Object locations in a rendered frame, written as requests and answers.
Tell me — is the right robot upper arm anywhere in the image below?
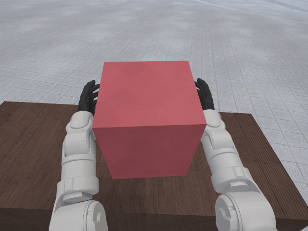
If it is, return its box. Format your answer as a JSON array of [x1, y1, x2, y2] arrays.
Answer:
[[215, 191, 278, 231]]

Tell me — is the right robot forearm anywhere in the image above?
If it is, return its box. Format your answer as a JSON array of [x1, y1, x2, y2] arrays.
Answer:
[[201, 109, 276, 221]]

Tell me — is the right robot hand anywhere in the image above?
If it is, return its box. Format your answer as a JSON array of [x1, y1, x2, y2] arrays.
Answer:
[[195, 78, 215, 110]]

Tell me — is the pedestal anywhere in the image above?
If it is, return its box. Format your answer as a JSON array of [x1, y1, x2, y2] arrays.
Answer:
[[0, 101, 308, 231]]

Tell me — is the left robot forearm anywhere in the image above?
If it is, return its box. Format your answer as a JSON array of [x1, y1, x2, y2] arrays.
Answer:
[[49, 111, 99, 231]]

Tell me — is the carton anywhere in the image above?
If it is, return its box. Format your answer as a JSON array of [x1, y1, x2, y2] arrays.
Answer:
[[92, 61, 207, 179]]

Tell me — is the left robot upper arm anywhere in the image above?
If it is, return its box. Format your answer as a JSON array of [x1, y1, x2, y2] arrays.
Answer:
[[50, 200, 108, 231]]

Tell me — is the left robot hand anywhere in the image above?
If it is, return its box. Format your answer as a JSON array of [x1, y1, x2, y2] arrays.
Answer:
[[77, 80, 100, 116]]

